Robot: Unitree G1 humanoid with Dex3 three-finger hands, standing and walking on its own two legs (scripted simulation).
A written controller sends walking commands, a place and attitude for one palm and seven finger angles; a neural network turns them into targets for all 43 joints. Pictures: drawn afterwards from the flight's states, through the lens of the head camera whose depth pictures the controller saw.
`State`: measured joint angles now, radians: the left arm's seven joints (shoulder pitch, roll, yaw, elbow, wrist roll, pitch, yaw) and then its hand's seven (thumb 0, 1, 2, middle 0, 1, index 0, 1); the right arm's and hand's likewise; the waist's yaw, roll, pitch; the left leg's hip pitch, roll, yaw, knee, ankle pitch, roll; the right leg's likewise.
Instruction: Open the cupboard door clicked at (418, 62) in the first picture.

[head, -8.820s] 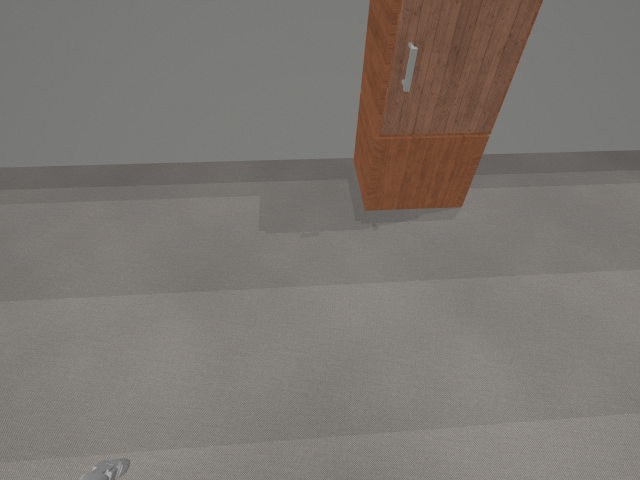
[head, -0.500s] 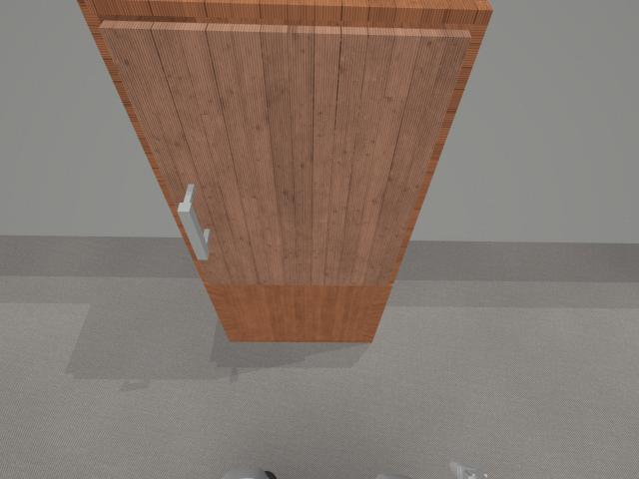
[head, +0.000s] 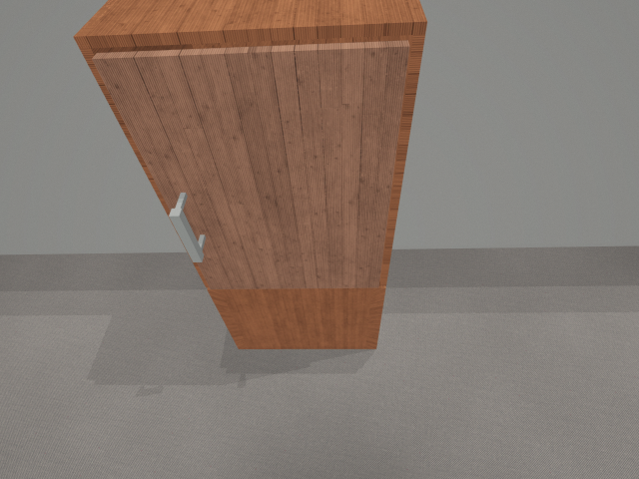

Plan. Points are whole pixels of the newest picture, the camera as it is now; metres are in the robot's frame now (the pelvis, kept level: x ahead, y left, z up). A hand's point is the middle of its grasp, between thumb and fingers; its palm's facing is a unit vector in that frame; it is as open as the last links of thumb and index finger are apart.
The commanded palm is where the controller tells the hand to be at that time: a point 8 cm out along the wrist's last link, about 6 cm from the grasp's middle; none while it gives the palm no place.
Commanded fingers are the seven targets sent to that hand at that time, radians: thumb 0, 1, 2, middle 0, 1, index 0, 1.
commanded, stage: come to a stop and stand still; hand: left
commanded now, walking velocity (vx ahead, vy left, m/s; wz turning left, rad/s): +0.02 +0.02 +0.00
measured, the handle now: (190, 228) +0.54 +0.31 -0.08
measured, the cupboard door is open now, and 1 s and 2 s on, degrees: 0 0 0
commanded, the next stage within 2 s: look again from close up in 0.48 s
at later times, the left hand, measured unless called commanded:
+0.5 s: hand out of the picture -0.01 +0.21 -0.18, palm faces +0.02 -0.98 -0.17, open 7.4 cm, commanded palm none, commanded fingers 0.00 0.90 0.90 -0.20 -0.30 -0.20 -0.30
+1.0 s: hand out of the picture +0.08 +0.27 -0.16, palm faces +0.00 -0.95 -0.31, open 7.4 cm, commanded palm none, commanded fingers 0.00 0.90 0.90 -0.20 -0.30 -0.20 -0.30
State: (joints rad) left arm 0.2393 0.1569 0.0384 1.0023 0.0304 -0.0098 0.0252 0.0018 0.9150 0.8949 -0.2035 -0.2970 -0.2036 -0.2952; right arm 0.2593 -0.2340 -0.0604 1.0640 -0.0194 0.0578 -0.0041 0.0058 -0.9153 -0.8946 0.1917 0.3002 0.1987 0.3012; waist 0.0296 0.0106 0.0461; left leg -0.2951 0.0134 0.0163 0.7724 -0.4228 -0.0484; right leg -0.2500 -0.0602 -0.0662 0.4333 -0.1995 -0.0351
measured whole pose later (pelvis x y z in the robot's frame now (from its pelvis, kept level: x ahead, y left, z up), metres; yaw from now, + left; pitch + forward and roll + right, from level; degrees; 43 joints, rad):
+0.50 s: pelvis +0.00 +0.04 -0.01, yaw -1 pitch -1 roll +0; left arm 0.26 0.15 0.01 1.14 0.02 0.01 0.02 0.00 0.91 0.90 -0.20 -0.30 -0.20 -0.29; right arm 0.24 -0.16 -0.01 1.11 -0.01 -0.01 -0.03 0.01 -0.93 -0.89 0.20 0.30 0.20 0.30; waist 0.02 -0.01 0.03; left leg -0.11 0.03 0.04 0.41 -0.29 -0.01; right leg -0.22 -0.05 -0.04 0.43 -0.19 0.03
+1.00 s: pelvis -0.01 +0.05 -0.01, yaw -1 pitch -4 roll +0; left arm 0.19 0.28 0.02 0.98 0.02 -0.01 0.02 0.00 0.91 0.90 -0.20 -0.30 -0.20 -0.29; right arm 0.21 -0.27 -0.03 1.00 -0.02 -0.01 -0.02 0.01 -0.91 -0.89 0.20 0.30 0.20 0.30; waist -0.01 0.00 0.00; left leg -0.13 0.03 0.04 0.53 -0.34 -0.01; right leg -0.23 -0.05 -0.03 0.53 -0.23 0.03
